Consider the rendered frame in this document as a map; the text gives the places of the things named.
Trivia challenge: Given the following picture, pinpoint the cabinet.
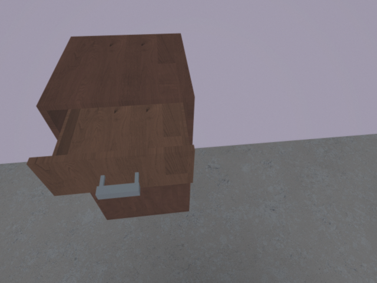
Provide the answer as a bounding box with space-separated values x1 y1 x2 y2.
37 33 195 220

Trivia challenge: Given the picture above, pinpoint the handle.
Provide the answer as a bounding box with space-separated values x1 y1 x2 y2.
95 172 140 200

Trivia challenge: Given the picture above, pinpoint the drawer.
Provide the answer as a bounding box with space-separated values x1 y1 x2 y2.
27 103 195 196

